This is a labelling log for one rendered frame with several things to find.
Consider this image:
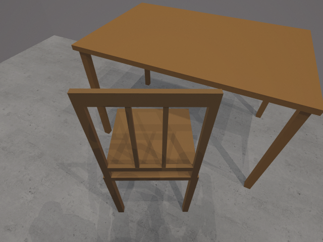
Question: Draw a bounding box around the chair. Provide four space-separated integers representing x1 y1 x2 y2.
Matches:
67 88 223 212

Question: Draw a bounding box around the table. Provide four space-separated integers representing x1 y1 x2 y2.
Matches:
71 3 323 189

